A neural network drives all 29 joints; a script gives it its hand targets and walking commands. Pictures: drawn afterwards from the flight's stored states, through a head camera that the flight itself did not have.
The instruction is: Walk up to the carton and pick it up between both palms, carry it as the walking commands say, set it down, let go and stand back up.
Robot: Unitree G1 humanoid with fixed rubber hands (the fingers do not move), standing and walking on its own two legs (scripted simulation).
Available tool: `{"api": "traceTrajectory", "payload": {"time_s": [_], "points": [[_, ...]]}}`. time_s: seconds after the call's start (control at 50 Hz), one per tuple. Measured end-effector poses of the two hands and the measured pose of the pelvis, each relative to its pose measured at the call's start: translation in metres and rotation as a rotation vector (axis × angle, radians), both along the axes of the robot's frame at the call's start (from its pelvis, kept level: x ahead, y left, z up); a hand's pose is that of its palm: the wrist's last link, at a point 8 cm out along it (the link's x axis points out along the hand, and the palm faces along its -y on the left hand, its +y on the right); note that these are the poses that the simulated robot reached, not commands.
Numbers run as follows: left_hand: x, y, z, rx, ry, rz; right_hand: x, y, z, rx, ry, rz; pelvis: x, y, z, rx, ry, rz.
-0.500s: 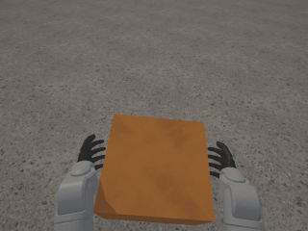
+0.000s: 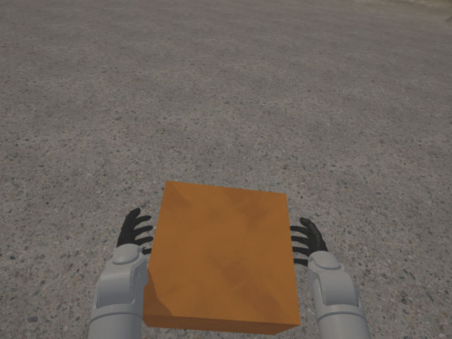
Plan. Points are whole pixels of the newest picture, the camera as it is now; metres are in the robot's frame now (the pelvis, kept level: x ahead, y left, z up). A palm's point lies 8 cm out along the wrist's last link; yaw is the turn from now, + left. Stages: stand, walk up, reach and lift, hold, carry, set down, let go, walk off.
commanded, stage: set down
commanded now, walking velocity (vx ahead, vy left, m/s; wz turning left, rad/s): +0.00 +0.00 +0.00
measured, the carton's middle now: (219, 257) +0.32 +0.01 -0.05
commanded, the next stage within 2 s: none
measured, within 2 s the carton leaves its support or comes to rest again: neither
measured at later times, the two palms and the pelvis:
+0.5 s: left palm (139, 243) +0.32 +0.17 +0.00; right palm (311, 255) +0.31 -0.18 -0.01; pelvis +0.02 +0.00 +0.00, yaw +0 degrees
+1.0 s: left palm (144, 270) +0.32 +0.17 -0.11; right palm (296, 278) +0.32 -0.17 -0.12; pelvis +0.02 -0.01 -0.02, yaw +0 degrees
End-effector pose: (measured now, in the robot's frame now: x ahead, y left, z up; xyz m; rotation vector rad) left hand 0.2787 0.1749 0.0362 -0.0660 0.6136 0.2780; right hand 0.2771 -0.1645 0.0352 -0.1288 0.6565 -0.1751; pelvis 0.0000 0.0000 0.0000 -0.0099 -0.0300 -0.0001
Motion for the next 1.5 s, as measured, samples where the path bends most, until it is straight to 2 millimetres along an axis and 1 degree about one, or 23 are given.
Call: {"api": "traceTrajectory", "payload": {"time_s": [0.06, 0.14, 0.24, 0.34, 0.44, 0.62, 0.7, 0.78, 0.86, 0.94, 1.02, 1.12, 1.18, 1.24, 1.34, 1.42, 1.5], "points": [[0.005, 0.002, -0.002, -0.010, 0.012, 0.000, 0.001, 0.002, -0.002, 0.004, 0.016, -0.014, 0.002, 0.002, 0.000, 0.001, 0.002, -0.002], [0.014, 0.004, -0.003, -0.023, 0.017, 0.013, 0.012, 0.005, -0.003, 0.013, 0.024, -0.019, 0.004, 0.004, 0.000, 0.002, 0.006, -0.006], [0.027, 0.001, -0.008, -0.027, 0.033, 0.002, 0.023, 0.000, -0.008, 0.013, 0.042, -0.012, 0.010, 0.004, 0.001, 0.003, 0.015, -0.008], [0.032, -0.002, -0.025, -0.020, 0.081, -0.020, 0.025, -0.007, -0.024, 0.053, 0.089, 0.022, 0.016, 0.001, 0.001, 0.006, 0.023, -0.008], [0.036, -0.004, -0.034, 0.009, 0.093, -0.034, 0.030, -0.010, -0.041, 0.075, 0.105, 0.036, 0.019, -0.001, 0.001, 0.008, 0.027, -0.008], [0.048, -0.005, -0.049, -0.023, 0.082, -0.077, 0.041, -0.014, -0.056, 0.061, 0.106, 0.031, 0.027, -0.004, 0.001, 0.010, 0.075, -0.009], [0.052, -0.003, -0.060, -0.012, 0.098, -0.080, 0.045, -0.013, -0.067, 0.062, 0.126, 0.037, 0.030, -0.004, 0.001, 0.010, 0.116, -0.009], [0.054, -0.001, -0.077, -0.009, 0.105, -0.069, 0.049, -0.011, -0.081, 0.054, 0.137, 0.046, 0.031, -0.006, 0.000, 0.012, 0.175, -0.008], [0.053, -0.001, -0.100, 0.005, 0.125, -0.070, 0.049, -0.010, -0.103, 0.050, 0.157, 0.058, 0.030, -0.007, -0.004, 0.012, 0.252, -0.007], [0.047, 0.000, -0.127, 0.023, 0.152, -0.074, 0.044, -0.009, -0.132, 0.051, 0.184, 0.067, 0.025, -0.007, -0.011, 0.011, 0.341, -0.005], [0.040, -0.002, -0.155, 0.045, 0.159, -0.082, 0.036, -0.010, -0.160, 0.077, 0.189, 0.031, 0.017, -0.008, -0.021, 0.005, 0.427, -0.008], [0.035, -0.010, -0.185, 0.061, 0.140, -0.092, 0.034, -0.015, -0.184, 0.080, 0.152, -0.037, 0.000, -0.009, -0.037, -0.005, 0.503, -0.019], [0.036, -0.016, -0.198, 0.059, 0.117, -0.091, 0.039, -0.019, -0.191, 0.071, 0.110, -0.057, -0.013, -0.010, -0.050, -0.007, 0.530, -0.022], [0.039, -0.017, -0.206, 0.053, 0.090, -0.083, 0.047, -0.019, -0.192, 0.048, 0.065, -0.052, -0.025, -0.011, -0.062, -0.007, 0.540, -0.025], [0.049, -0.008, -0.215, 0.037, 0.062, -0.040, 0.064, -0.009, -0.196, 0.034, 0.035, -0.007, -0.042, -0.012, -0.083, -0.007, 0.541, -0.031], [0.057, 0.000, -0.223, 0.032, 0.070, -0.018, 0.074, -0.001, -0.207, 0.054, 0.043, -0.005, -0.051, -0.009, -0.098, -0.016, 0.549, -0.036], [0.065, 0.001, -0.235, 0.025, 0.090, -0.011, 0.078, 0.000, -0.223, 0.051, 0.063, -0.014, -0.056, -0.005, -0.112, -0.023, 0.570, -0.042]]}}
